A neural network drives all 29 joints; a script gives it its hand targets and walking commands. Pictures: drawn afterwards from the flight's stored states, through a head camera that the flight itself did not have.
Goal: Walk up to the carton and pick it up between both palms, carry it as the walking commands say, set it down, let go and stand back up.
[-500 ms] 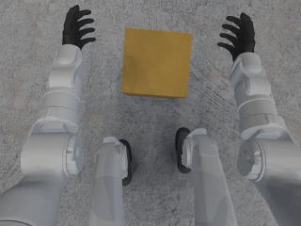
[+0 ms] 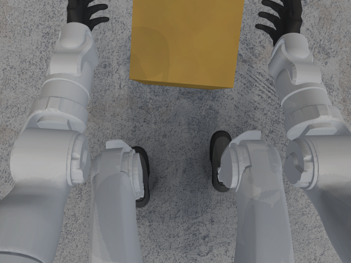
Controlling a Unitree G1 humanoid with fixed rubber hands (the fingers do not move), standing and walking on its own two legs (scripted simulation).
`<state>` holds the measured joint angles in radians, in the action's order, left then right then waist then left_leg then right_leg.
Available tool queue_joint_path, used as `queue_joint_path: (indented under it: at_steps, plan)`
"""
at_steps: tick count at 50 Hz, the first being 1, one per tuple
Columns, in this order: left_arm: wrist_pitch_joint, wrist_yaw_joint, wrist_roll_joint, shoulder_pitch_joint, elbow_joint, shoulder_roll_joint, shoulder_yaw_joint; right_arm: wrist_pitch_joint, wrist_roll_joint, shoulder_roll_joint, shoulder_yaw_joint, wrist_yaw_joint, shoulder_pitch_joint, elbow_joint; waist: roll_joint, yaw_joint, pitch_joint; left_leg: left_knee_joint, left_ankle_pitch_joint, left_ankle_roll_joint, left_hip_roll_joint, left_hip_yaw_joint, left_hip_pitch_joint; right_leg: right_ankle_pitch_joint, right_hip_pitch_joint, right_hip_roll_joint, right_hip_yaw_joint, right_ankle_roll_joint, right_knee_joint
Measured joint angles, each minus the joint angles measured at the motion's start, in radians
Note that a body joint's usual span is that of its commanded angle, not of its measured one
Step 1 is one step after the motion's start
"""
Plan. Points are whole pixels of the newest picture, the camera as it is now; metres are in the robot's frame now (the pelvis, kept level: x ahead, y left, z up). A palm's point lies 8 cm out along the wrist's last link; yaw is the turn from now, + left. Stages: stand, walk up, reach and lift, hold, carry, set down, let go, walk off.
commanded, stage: reach and lift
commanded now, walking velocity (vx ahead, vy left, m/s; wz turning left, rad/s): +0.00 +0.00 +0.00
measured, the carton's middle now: (182, 45) +0.52 -0.04 -0.30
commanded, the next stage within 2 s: none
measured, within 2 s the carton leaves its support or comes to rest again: leaves its support in 1.94 s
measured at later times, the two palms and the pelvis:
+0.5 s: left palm (105, 36) +0.54 +0.14 -0.25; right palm (273, 39) +0.50 -0.24 -0.24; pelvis -0.02 +0.00 -0.05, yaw -1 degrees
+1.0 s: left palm (116, 38) +0.53 +0.11 -0.25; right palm (259, 36) +0.51 -0.20 -0.24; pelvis -0.02 +0.00 -0.05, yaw -1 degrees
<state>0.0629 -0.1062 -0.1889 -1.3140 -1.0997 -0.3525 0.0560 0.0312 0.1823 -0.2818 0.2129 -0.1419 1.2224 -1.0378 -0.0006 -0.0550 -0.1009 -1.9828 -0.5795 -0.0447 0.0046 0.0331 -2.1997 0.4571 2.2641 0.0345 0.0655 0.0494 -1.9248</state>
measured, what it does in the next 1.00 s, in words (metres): stands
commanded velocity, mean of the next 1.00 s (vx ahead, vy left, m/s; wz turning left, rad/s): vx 0.00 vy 0.00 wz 0.00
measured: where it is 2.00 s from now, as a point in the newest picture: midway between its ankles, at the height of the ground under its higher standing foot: (181, 178)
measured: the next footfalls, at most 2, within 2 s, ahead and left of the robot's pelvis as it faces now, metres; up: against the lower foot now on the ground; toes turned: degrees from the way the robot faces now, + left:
none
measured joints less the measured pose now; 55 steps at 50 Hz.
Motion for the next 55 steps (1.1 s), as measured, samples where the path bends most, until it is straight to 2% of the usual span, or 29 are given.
queue_joint_path:
  at_steps: [8, 17, 22, 32, 45, 55]
  plan:
    - [-0.017, -0.009, -0.047, -0.049, -0.002, -0.022, -0.065, -0.028, 0.060, -0.027, -0.044, -0.004, 0.057, -0.030, 0.014, -0.001, -0.138, -0.085, -0.007, -0.005, -0.006, 0.010, -0.031, 0.002, 0.029, -0.003, 0.000, 0.002, -0.079]
    - [-0.017, -0.016, -0.082, -0.201, -0.011, -0.089, -0.136, -0.032, 0.176, -0.141, -0.145, 0.008, 0.266, -0.091, 0.039, -0.012, -0.437, -0.168, -0.016, -0.004, -0.006, 0.014, 0.047, 0.001, -0.050, -0.013, 0.006, 0.012, -0.151]
    - [-0.028, -0.019, -0.122, -0.191, -0.003, -0.092, -0.144, -0.027, 0.212, -0.145, -0.198, 0.009, 0.247, -0.101, 0.033, -0.009, -0.422, -0.209, -0.029, -0.004, 0.001, 0.009, 0.035, 0.004, -0.027, -0.026, 0.016, 0.016, -0.191]
    - [-0.031, -0.007, -0.092, -0.193, -0.072, -0.057, -0.090, -0.026, 0.187, -0.113, -0.197, 0.001, 0.262, -0.139, 0.018, -0.011, -0.420, -0.209, -0.022, -0.004, 0.006, 0.006, 0.058, -0.008, -0.044, -0.034, 0.019, 0.015, -0.193]
    - [-0.036, -0.005, -0.103, -0.229, -0.095, -0.040, -0.118, -0.035, 0.197, -0.085, -0.229, -0.012, 0.311, -0.175, 0.026, -0.007, -0.420, -0.190, -0.007, -0.014, 0.002, 0.014, 0.051, -0.018, -0.038, -0.029, 0.010, 0.005, -0.177]
    - [-0.046, -0.028, -0.089, -0.230, -0.080, -0.008, -0.128, -0.055, 0.171, -0.044, -0.220, -0.027, 0.350, -0.203, 0.030, -0.005, -0.420, -0.184, -0.012, -0.012, -0.002, 0.012, 0.053, -0.009, -0.044, -0.025, 0.012, 0.009, -0.172]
